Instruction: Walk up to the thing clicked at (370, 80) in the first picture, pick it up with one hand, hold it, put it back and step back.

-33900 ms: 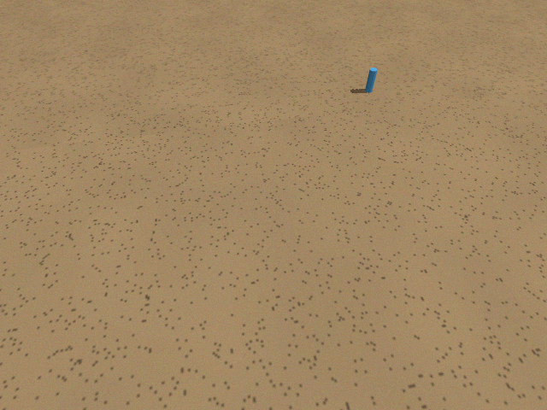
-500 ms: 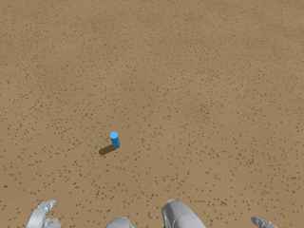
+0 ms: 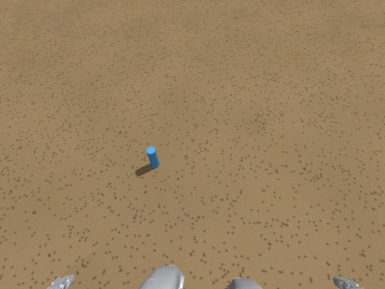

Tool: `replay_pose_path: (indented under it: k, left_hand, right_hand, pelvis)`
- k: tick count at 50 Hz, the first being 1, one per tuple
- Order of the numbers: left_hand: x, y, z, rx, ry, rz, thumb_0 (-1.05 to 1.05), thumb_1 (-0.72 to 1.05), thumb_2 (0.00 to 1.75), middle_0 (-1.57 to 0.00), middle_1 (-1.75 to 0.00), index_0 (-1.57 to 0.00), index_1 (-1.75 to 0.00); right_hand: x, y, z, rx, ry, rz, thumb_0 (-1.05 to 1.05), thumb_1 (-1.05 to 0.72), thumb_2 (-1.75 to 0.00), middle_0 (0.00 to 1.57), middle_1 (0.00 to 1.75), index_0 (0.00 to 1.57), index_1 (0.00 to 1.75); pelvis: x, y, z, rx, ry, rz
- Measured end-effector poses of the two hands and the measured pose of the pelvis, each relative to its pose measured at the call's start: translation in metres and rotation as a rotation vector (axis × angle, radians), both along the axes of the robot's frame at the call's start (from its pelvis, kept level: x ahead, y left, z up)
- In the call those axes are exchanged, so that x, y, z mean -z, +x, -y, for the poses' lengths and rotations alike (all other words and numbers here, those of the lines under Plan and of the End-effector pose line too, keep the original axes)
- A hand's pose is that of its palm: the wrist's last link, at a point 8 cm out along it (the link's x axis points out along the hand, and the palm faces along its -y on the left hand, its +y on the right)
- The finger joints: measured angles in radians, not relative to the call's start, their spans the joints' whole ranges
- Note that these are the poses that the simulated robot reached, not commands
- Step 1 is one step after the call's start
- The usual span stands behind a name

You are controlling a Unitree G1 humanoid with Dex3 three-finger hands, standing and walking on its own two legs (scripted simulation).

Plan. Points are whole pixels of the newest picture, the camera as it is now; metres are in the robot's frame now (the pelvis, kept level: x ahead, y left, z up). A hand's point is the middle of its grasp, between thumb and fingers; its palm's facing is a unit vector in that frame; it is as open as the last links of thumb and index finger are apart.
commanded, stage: step back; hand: left
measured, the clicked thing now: (153, 157) +0.82 +0.28 -0.68
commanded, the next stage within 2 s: stand in 1.60 s
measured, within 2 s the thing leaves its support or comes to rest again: neither
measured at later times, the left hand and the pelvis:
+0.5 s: hand out of the picture -0.11 +0.24 -0.15, palm faces -0.05 -0.92 -0.39, open 7.3 cm; pelvis -0.19 -0.03 -0.01, yaw -2 degrees
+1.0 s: hand out of the picture -0.17 +0.25 -0.14, palm faces +0.04 -0.92 -0.39, open 7.4 cm; pelvis -0.23 -0.04 +0.00, yaw +2 degrees
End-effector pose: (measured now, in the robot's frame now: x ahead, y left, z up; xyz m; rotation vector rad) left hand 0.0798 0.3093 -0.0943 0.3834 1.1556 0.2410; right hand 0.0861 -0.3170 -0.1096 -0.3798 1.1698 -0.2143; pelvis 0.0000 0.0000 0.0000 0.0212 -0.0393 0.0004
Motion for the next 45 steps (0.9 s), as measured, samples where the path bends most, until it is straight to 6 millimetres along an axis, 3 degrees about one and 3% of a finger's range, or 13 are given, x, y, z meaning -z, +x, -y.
replay_pose_path:
  k: [6, 12, 17, 22, 27, 30, 37, 45]
  left_hand:
    - [0.013, -0.008, -0.012, 0.006, -0.018, 0.109, 0.01, 0.90, 0.90, -0.20, -0.30, -0.21, -0.30]
    - [0.012, -0.044, -0.005, -0.003, -0.049, 0.090, 0.01, 0.91, 0.90, -0.20, -0.30, -0.21, -0.30]
    - [0.016, -0.093, 0.005, 0.017, -0.049, 0.039, 0.00, 0.91, 0.90, -0.20, -0.30, -0.20, -0.30]
    - [0.022, -0.153, 0.018, 0.034, -0.025, -0.019, 0.00, 0.91, 0.90, -0.20, -0.30, -0.21, -0.30]
    - [0.011, -0.221, 0.031, -0.009, -0.018, -0.075, 0.01, 0.91, 0.90, -0.20, -0.30, -0.21, -0.30]
    - [0.003, -0.246, 0.030, -0.038, -0.004, -0.079, 0.01, 0.90, 0.90, -0.20, -0.30, -0.21, -0.30]
    - [0.003, -0.269, 0.007, -0.082, 0.012, -0.006, 0.01, 0.90, 0.90, -0.21, -0.30, -0.21, -0.30]
    - [0.007, -0.272, 0.007, -0.073, -0.025, -0.032, 0.01, 0.91, 0.90, -0.20, -0.30, -0.20, -0.30]
  right_hand:
    - [0.006, -0.053, -0.013, -0.033, -0.022, -0.071, 0.00, -0.91, -0.90, 0.20, 0.30, 0.20, 0.30]
    - [-0.012, -0.090, -0.017, -0.039, -0.020, -0.035, 0.01, -0.91, -0.90, 0.21, 0.30, 0.21, 0.30]
    - [-0.019, -0.106, -0.005, -0.041, -0.032, 0.038, 0.00, -0.90, -0.90, 0.21, 0.30, 0.21, 0.30]
    - [-0.009, -0.131, 0.018, -0.040, -0.020, 0.097, 0.00, -0.90, -0.90, 0.21, 0.30, 0.21, 0.30]
    - [-0.004, -0.175, 0.032, 0.000, -0.001, 0.063, 0.00, -0.91, -0.90, 0.20, 0.30, 0.21, 0.30]
    - [-0.002, -0.203, 0.035, 0.000, 0.007, 0.021, 0.00, -0.91, -0.90, 0.20, 0.30, 0.20, 0.30]
    - [0.006, -0.251, 0.027, -0.037, 0.007, -0.100, 0.01, -0.91, -0.90, 0.20, 0.30, 0.20, 0.30]
    - [-0.005, -0.263, 0.012, -0.022, 0.035, -0.036, 0.01, -0.91, -0.90, 0.21, 0.30, 0.21, 0.30]
  pelvis:
    - [0.011, -0.046, -0.006, -0.044, 0.006, 0.015]
    - [0.000, -0.087, -0.002, -0.029, -0.038, 0.010]
    - [-0.001, -0.125, 0.006, 0.005, -0.047, -0.002]
    - [0.010, -0.166, 0.023, 0.046, -0.039, -0.007]
    - [0.003, -0.195, 0.032, 0.043, -0.017, 0.007]
    - [-0.001, -0.207, 0.033, 0.020, -0.004, 0.006]
    - [0.003, -0.226, 0.026, -0.061, -0.010, 0.006]
    - [-0.004, -0.232, 0.026, -0.043, 0.000, 0.019]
